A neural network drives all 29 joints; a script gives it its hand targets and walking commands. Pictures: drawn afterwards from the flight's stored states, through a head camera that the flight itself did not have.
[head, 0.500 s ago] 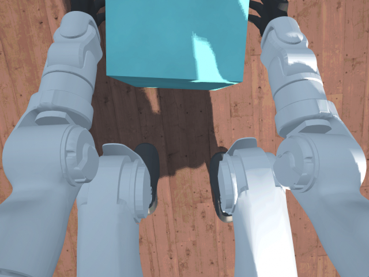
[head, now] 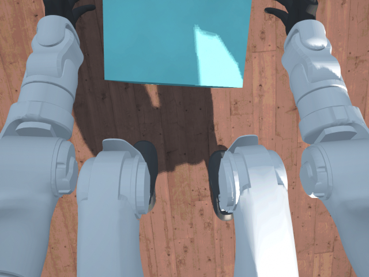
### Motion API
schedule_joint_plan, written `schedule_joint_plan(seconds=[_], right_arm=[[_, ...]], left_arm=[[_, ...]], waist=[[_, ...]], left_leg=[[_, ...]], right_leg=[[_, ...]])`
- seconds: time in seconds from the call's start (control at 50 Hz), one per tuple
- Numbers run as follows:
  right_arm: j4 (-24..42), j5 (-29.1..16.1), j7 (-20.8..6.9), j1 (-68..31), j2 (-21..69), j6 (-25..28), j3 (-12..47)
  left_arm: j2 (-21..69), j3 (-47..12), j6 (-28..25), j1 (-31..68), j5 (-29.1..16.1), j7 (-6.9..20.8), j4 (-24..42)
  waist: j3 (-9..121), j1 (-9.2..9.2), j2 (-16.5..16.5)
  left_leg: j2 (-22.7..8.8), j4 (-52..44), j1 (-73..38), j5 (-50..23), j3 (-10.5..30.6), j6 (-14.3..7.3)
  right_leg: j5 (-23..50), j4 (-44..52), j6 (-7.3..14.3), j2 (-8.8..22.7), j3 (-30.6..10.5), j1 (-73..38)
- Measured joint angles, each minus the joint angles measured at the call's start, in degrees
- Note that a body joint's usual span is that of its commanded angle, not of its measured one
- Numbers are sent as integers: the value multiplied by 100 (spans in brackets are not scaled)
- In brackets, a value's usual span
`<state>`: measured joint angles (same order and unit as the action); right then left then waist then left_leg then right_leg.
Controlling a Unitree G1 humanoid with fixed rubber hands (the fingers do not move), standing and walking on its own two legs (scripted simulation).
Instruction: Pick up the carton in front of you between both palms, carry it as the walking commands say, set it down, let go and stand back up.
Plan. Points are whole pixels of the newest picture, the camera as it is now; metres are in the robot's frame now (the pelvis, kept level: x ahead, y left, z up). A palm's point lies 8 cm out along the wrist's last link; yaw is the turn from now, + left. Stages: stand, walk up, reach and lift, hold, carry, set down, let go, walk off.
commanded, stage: set down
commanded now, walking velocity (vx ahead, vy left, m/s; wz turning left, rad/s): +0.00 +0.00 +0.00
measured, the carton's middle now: (177, 32) +0.51 +0.03 -0.24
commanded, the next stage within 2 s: let go in 0.96 s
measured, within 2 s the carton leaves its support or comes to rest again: neither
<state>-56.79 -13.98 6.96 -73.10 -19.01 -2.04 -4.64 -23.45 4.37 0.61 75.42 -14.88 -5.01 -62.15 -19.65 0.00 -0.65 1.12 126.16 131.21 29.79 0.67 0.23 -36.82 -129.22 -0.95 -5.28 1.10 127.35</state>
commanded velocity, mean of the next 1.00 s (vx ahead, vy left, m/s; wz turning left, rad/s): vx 0.00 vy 0.00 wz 0.00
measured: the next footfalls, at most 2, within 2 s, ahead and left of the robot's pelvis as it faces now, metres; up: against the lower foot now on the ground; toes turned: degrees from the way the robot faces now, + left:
none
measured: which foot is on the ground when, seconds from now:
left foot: down 0.00-1.00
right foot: down 0.00-1.00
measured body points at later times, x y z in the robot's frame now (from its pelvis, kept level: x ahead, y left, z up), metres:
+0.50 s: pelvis +0.01 +0.00 +0.12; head +0.33 +0.02 +0.44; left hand +0.54 +0.22 +0.00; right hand +0.54 -0.18 +0.00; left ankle +0.12 +0.12 -0.33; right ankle +0.10 -0.11 -0.33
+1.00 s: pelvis +0.04 +0.01 +0.26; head +0.33 +0.03 +0.61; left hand +0.53 +0.22 +0.15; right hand +0.53 -0.18 +0.16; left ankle +0.12 +0.12 -0.33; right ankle +0.10 -0.11 -0.33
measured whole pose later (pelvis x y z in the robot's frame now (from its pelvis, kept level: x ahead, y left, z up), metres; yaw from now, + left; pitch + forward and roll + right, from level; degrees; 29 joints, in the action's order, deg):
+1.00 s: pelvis +0.04 +0.01 +0.26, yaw +1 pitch +45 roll -2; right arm -46.4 -1.5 0.4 -53.0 -12.2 -5.7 -17.1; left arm -14.2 15.5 6.6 55.1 0.7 -0.2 -47.9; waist 7.4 0.6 0.4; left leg 1.9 70.8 96.3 19.8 2.3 -0.3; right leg -24.5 -72.0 -0.7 -3.6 -1.1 92.9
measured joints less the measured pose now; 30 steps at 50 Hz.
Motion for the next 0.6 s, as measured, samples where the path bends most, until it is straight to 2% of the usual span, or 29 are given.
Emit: schedule_joint_plan(seconds=[0.14, 0.28, 0.4, 0.6], right_arm=[[765, 272, 94, 558, 304, -339, -250], [531, 712, -14, 772, 509, -402, -689], [589, 810, -97, 883, 499, -401, -791], [1211, 837, -253, 1301, 496, -626, -887]], left_arm=[[266, 317, 369, -566, 436, -11, 827], [486, 687, 465, -804, 863, 113, 670], [530, 801, 485, -887, 994, 164, 739], [595, 844, 777, -1349, 1101, 250, 1487]], waist=[[751, 10, -38], [1631, -8, 29], [1987, -2, 47], [2236, 32, 48]], left_leg=[[29, -475, -275, 65, 48, 33], [40, -1351, -554, -59, 93, 21], [38, -1950, -768, -201, 87, -4], [55, -2945, -1428, -373, 76, -40]], right_leg=[[-39, 492, 61, 28, 9, -267], [142, 1421, 53, 40, -19, -541], [315, 2041, 27, 46, -70, -743], [522, 3060, 2, 82, -149, -1394]])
